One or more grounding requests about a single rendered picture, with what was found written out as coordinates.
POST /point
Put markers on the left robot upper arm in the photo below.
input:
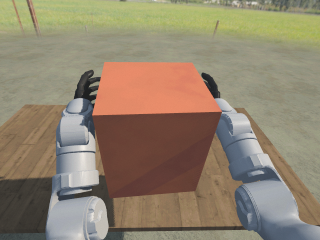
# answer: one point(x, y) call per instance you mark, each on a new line
point(83, 218)

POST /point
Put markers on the right robot upper arm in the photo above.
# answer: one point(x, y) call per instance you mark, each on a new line
point(268, 208)

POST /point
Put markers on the left robot hand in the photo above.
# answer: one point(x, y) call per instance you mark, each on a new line
point(83, 90)

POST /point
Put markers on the carton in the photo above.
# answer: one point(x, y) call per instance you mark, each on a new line
point(154, 123)

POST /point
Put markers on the left robot forearm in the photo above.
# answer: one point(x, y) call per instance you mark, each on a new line
point(75, 153)

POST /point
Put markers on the right robot forearm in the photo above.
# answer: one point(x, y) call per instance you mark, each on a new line
point(247, 162)

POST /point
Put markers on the right robot hand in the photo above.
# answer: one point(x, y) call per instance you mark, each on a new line
point(211, 85)

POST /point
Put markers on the table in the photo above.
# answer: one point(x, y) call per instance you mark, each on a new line
point(28, 163)

